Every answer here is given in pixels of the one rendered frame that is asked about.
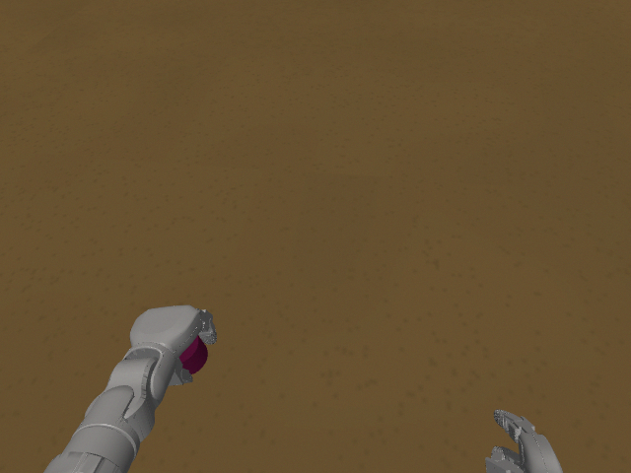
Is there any right robot hand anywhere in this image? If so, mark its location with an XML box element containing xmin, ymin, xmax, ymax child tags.
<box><xmin>485</xmin><ymin>409</ymin><xmax>563</xmax><ymax>473</ymax></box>

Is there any left robot arm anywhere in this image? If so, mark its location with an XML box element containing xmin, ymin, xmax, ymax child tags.
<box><xmin>43</xmin><ymin>342</ymin><xmax>176</xmax><ymax>473</ymax></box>

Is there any tin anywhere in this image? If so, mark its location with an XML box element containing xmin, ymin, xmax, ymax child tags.
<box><xmin>179</xmin><ymin>336</ymin><xmax>208</xmax><ymax>374</ymax></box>

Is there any left robot hand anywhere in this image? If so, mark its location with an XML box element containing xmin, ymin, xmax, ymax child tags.
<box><xmin>130</xmin><ymin>304</ymin><xmax>217</xmax><ymax>386</ymax></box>

